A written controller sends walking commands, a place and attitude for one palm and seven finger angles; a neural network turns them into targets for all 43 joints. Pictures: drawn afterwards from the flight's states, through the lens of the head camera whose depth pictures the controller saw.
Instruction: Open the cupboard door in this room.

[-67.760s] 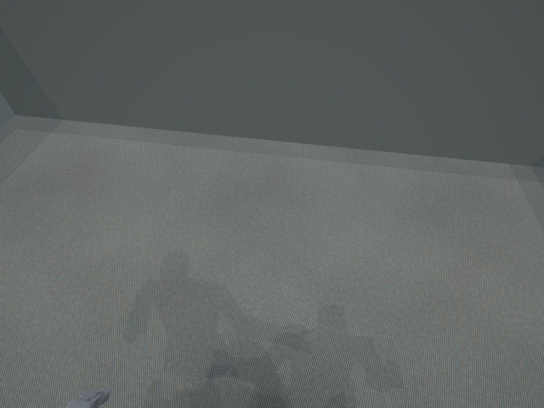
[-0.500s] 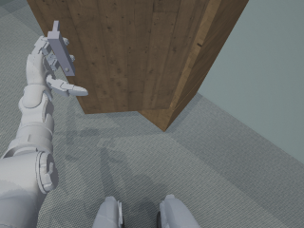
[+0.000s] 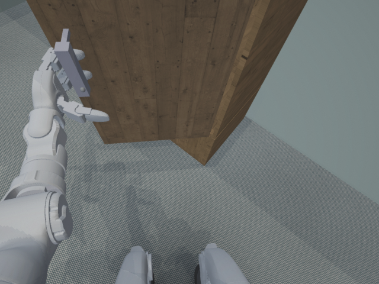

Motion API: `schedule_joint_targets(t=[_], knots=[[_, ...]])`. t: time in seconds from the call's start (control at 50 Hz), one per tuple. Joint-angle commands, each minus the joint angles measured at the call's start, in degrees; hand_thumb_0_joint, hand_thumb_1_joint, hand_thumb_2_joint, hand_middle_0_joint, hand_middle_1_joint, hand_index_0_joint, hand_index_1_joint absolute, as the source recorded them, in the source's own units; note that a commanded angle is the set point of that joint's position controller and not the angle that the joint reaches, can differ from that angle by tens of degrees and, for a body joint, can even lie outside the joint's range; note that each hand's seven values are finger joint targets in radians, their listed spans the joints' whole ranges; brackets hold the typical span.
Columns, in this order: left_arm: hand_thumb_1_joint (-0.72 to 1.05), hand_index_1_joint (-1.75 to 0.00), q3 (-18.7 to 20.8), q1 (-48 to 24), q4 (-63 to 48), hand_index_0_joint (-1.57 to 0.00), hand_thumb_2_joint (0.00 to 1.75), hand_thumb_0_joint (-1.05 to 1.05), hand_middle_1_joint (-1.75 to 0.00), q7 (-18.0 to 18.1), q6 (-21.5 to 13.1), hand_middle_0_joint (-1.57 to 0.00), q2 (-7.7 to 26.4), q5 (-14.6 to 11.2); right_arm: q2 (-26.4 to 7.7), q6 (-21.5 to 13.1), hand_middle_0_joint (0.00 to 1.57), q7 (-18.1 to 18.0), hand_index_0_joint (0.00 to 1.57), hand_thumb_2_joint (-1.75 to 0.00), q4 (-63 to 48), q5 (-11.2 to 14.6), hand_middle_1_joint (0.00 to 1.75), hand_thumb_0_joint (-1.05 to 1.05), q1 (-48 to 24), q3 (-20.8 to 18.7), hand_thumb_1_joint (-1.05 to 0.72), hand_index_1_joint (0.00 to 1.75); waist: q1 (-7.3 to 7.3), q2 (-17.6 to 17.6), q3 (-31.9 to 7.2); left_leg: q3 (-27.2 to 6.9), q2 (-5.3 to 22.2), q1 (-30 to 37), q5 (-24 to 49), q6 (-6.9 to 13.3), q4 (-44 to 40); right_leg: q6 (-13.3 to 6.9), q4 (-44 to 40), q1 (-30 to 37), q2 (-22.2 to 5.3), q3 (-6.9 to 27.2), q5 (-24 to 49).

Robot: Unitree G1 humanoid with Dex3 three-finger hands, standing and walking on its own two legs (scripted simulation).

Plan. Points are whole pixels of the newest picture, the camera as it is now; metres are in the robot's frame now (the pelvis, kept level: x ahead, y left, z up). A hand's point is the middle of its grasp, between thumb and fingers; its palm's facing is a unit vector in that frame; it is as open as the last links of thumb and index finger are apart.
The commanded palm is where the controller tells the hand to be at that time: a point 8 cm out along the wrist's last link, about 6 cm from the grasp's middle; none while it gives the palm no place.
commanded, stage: close the thumb around the handle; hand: left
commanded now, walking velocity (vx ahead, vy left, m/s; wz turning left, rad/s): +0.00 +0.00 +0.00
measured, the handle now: (75, 64) +0.56 +0.20 +0.07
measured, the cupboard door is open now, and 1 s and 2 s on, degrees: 46 46 87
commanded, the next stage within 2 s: pull the door open along its arc in 0.78 s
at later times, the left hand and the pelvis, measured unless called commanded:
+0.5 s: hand (83, 89) +0.50 +0.18 +0.07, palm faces +0.04 -1.00 -0.01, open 9.2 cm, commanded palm +0.48 +0.23 +0.07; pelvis +0.00 +0.01 +0.00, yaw +0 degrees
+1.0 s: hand (85, 89) +0.50 +0.18 +0.06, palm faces +0.05 -1.00 +0.00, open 6.1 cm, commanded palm +0.46 +0.22 +0.07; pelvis +0.00 +0.01 +0.00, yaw -1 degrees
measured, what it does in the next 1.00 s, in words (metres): stands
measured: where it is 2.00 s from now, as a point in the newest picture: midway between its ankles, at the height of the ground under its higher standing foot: outside the picture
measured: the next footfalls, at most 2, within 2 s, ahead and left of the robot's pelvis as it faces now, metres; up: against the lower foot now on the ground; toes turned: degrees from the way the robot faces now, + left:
none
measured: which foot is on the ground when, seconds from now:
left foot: down 0.00-1.00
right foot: down 0.00-1.00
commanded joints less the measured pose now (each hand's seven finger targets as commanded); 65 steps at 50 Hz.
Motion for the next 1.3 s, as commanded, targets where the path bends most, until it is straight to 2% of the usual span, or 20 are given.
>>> schedule_joint_targets(t=[0.0, 0.06, 0.1, 0.16, 0.28, 0.36, 0.46, 0.5, 0.56, 0.62, 0.64, 0.7, 0.84, 0.86, 0.88, 0.94, 1.06, 1.22, 1.24, 1.28], knots=[[-0.5, -1.2, 2.6, -24.7, -12.4, -0.3, 0.3, 0.0, -1.2, -0.2, -4.3, -0.3, 14.7, -1.3, -10.1, -0.9, 0.2, -1.0, 0.2, -0.9, -2.5, 0.1, 0.3, 0.0, 8.9, -3.6, -0.9, 0.3, 0.12, 5.4, -27.8, -0.5, -2.0, 21.0, 18.8, 2.0, -5.4, -0.4, -7.9, 11.2, 1.3, 1.2, 20.0], [-0.5, -1.2, 1.7, -23.9, -11.1, -0.3, 0.3, 0.0, -1.2, -0.7, -4.0, -0.3, 13.6, -1.2, -10.0, -0.9, 0.2, -1.0, 0.2, -0.9, -2.5, 0.2, 0.3, 0.0, 8.8, -3.5, -0.9, 0.3, -0.23, 5.0, -26.6, -0.5, -1.9, 20.6, 19.0, 2.0, -5.3, -0.3, -7.8, 10.4, 1.3, 1.1, 20.3], [-0.39, -1.21, 1.9, -23.5, -12.6, -0.31, 0.35, 0.0, -1.21, -0.9, -3.9, -0.31, 14.1, -1.1, -10.1, -0.8, 0.2, -1.0, 0.2, -0.9, -2.8, 0.3, 0.3, 0.0, 8.7, -3.6, -0.9, 0.3, 0.39, 6.3, -28.2, -0.5, -1.9, 21.6, 19.7, 1.9, -5.5, -0.4, -7.6, 10.9, 1.3, 1.0, 20.6], [-0.22, -1.23, -0.1, -24.5, -11.6, -0.32, 0.42, 0.0, -1.23, -0.9, -3.8, -0.32, 11.4, -1.5, -10.1, -0.8, 0.2, -0.9, 0.2, -0.9, -2.5, 0.3, 0.3, 0.0, 8.5, -3.6, -0.9, 0.3, -0.53, 6.5, -26.0, -1.2, -1.7, 22.8, 19.0, 1.7, -5.7, -0.5, -7.8, 7.5, 1.4, 0.4, 18.3], [0.12, -1.27, -1.3, -25.3, -12.3, -0.34, 0.56, 0.0, -1.27, 0.1, -4.4, -0.34, 9.6, -1.0, -10.2, -0.9, 0.2, -0.7, 0.2, -0.9, -2.1, 0.0, 0.3, 0.0, 8.8, -3.9, -0.9, 0.3, -0.66, 6.8, -27.2, -1.9, -1.5, 25.6, 20.2, 1.4, -5.8, -0.7, -7.6, 5.4, 1.4, -0.2, 17.4], [0.34, -1.29, -0.7, -26.5, -11.8, -0.36, 0.66, 0.0, -1.29, 0.8, -4.3, -0.36, 10.6, -0.8, -10.4, -0.9, 0.2, -0.7, 0.2, -0.9, -1.8, -0.2, 0.3, 0.0, 9.0, -3.8, -0.9, 0.3, -0.9, 6.0, -27.3, -2.0, -1.5, 24.8, 19.7, 1.6, -5.7, -0.6, -7.5, 5.9, 1.4, -0.2, 17.3], [0.62, -1.32, 2.2, -24.5, -11.4, -0.38, 0.78, 0.0, -1.32, 0.9, -4.2, -0.38, 13.4, -0.9, -10.2, -0.7, 0.2, -0.9, 0.2, -0.9, -2.3, -0.2, 0.3, 0.0, 9.1, -3.6, -0.9, 0.3, 0.15, 5.2, -28.5, -1.3, -1.7, 23.3, 21.2, 1.7, -5.4, -0.6, -7.3, 8.7, 1.5, 0.2, 19.8], [0.73, -1.33, 0.7, -25.3, -11.9, -0.39, 0.83, 0.0, -1.33, 0.8, -4.2, -0.39, 12.0, -0.6, -10.0, -0.7, 0.2, -0.7, 0.2, -0.9, -2.5, -0.1, 0.3, 0.0, 9.0, -3.5, -0.9, 0.3, -0.17, 6.0, -27.2, -1.4, -1.7, 23.4, 20.5, 1.6, -5.8, -0.6, -7.4, 7.9, 1.5, 0.1, 18.9], [0.9, -1.35, 2.0, -25.3, -13.2, -0.4, 0.9, 0.0, -1.35, 0.9, -4.8, -0.4, 13.5, -0.7, -10.2, -0.7, 0.2, -0.8, 0.2, -0.9, -2.5, -0.2, 0.3, 0.0, 9.1, -3.6, -0.9, 0.3, 0.12, 6.7, -29.0, -1.5, -1.6, 24.5, 22.1, 1.5, -5.5, -0.7, -7.1, 8.4, 1.4, 0.1, 20.1], [0.9, -1.35, 3.1, -23.5, -12.9, -0.4, 0.9, 0.0, -1.35, 0.6, -5.0, -0.4, 14.5, -1.0, -10.2, -0.7, 0.2, -0.9, 0.2, -0.9, -2.7, -0.2, 0.3, 0.0, 9.2, -3.6, -0.9, 0.3, 0.56, 6.1, -28.8, -1.3, -1.6, 24.0, 21.8, 1.6, -5.7, -0.7, -7.1, 9.4, 1.6, 0.1, 20.2], [0.9, -1.35, 1.9, -23.2, -11.9, -0.4, 0.9, 0.0, -1.35, 0.5, -4.6, -0.4, 12.9, -1.0, -10.1, -0.6, 0.2, -0.8, 0.2, -0.9, -2.7, 0.0, 0.3, 0.0, 8.9, -3.5, -0.9, 0.3, 0.1, 5.8, -28.0, -1.1, -1.6, 23.6, 21.6, 1.6, -5.7, -0.5, -7.3, 8.7, 1.6, 0.1, 20.2], [0.9, -1.35, 3.8, -22.7, -12.1, -0.4, 0.9, 0.0, -1.35, 0.6, -4.3, -0.4, 14.8, -1.2, -10.2, -0.5, 0.2, -0.9, 0.2, -0.9, -2.9, 0.0, 0.3, 0.0, 9.0, -3.7, -0.9, 0.3, 0.58, 5.0, -28.0, -1.1, -1.6, 22.8, 21.0, 1.6, -5.8, -0.5, -7.3, 9.6, 1.6, 0.2, 20.0], [0.9, -1.35, 3.9, -22.1, -13.0, -0.4, 0.9, 0.0, -1.35, 1.2, -4.6, -0.4, 15.0, -0.6, -10.0, -0.5, 0.2, -0.9, 0.2, -0.9, -3.1, -0.1, 0.3, 0.0, 9.1, -3.6, -0.9, 0.3, 1.15, 6.2, -28.8, -0.9, -1.7, 23.6, 22.7, 1.5, -5.7, -0.5, -7.0, 10.1, 1.5, 0.3, 21.4], [0.9, -1.35, 3.2, -23.2, -14.3, -0.4, 0.9, 0.0, -1.35, 1.2, -4.7, -0.4, 14.7, -0.6, -10.1, -0.5, 0.2, -0.9, 0.2, -0.9, -3.1, -0.1, 0.3, 0.0, 8.8, -3.6, -0.9, 0.3, 0.73, 6.8, -28.9, -1.1, -1.5, 24.2, 22.5, 1.4, -5.7, -0.6, -7.0, 9.3, 1.5, 0.2, 20.9], [0.9, -1.35, -0.7, -25.0, -15.0, -0.4, 0.9, 0.0, -1.35, 1.1, -4.8, -0.4, 9.3, -1.0, -9.5, -0.7, 0.2, -0.6, 0.2, -0.9, -3.1, -0.2, 0.3, 0.0, 8.6, -3.7, -0.9, 0.3, -0.49, 6.8, -28.7, -1.2, -1.6, 25.4, 22.5, 1.4, -5.7, -0.5, -7.3, 8.2, 1.6, 0.0, 20.6], [0.9, -1.35, 0.6, -21.5, -15.8, -0.4, 0.9, 0.0, -1.35, 1.7, -5.5, -0.4, 10.3, -1.1, -10.0, -0.8, 0.2, -0.4, 0.2, -0.9, -3.0, -0.2, 0.3, 0.0, 8.7, -4.2, -0.9, 0.3, 1.2, 7.7, -30.1, -1.4, -1.4, 27.0, 23.3, 1.0, -6.0, -0.8, -7.1, 8.3, 1.6, -0.2, 20.4], [0.9, -1.35, -1.4, -8.9, -21.4, -0.4, 0.9, 0.0, -1.35, 1.4, -5.0, -0.4, 5.9, -2.6, -9.3, -0.3, 0.2, 0.2, 0.2, -0.9, -5.0, 0.4, 0.3, 0.0, 7.0, -4.5, -0.9, 0.3, 3.34, 4.5, -29.3, -0.2, -1.8, 27.0, 24.6, 1.2, -7.6, -0.8, -8.0, 12.7, 1.8, -0.5, 23.5], [0.9, -1.35, -4.9, 19.1, -39.5, -0.4, 0.9, 0.0, -1.35, 1.7, -3.0, -0.4, -1.0, -5.9, -8.0, -1.0, 0.2, 0.7, 0.2, -0.9, -10.3, 1.9, 0.3, 0.0, 2.6, -4.9, -0.9, 0.3, 7.42, 1.0, -25.3, 2.3, -2.6, 24.8, 24.7, 1.7, -11.4, -0.7, -10.2, 22.5, 1.4, -0.1, 29.1], [0.9, -1.35, -0.6, 21.6, -43.5, -0.4, 0.9, 0.0, -1.35, 6.7, -2.7, -0.4, -2.9, -8.9, -6.4, -1.6, 0.2, 0.7, 0.2, -0.9, -10.6, 1.7, 0.3, 0.0, 0.8, -4.7, -0.9, 0.3, 10.94, 1.1, -25.1, 2.8, -2.6, 23.9, 25.0, 1.1, -12.3, -0.5, -10.4, 23.9, 1.2, -0.6, 28.8], [0.9, -1.35, -4.2, 28.8, -47.0, -0.4, 0.9, 0.0, -1.35, 12.9, -1.7, -0.4, -8.2, -7.7, -5.8, -2.5, 0.2, 1.1, 0.2, -0.9, -11.2, 1.2, 0.3, 0.0, -0.6, -4.4, -0.9, 0.3, 10.08, -1.8, -21.5, 2.7, -2.5, 23.3, 23.8, 0.7, -13.0, -0.3, -10.5, 23.3, 1.2, -1.4, 27.4]])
